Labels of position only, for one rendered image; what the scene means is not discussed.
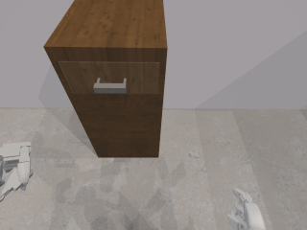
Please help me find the cabinet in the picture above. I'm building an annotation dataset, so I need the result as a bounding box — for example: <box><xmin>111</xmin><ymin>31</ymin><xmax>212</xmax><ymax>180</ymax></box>
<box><xmin>43</xmin><ymin>0</ymin><xmax>168</xmax><ymax>158</ymax></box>

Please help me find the right robot hand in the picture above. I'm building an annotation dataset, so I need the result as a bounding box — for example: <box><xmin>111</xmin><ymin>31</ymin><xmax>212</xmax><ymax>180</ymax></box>
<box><xmin>227</xmin><ymin>188</ymin><xmax>266</xmax><ymax>230</ymax></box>

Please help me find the handle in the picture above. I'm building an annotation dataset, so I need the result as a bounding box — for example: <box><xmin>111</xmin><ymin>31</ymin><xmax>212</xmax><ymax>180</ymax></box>
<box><xmin>93</xmin><ymin>78</ymin><xmax>127</xmax><ymax>94</ymax></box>

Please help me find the left robot hand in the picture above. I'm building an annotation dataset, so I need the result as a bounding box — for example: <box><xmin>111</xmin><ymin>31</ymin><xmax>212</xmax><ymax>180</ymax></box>
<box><xmin>0</xmin><ymin>142</ymin><xmax>34</xmax><ymax>202</ymax></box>

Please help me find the drawer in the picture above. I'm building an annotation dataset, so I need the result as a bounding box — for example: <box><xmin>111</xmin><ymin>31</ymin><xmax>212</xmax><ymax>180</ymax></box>
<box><xmin>58</xmin><ymin>60</ymin><xmax>160</xmax><ymax>93</ymax></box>

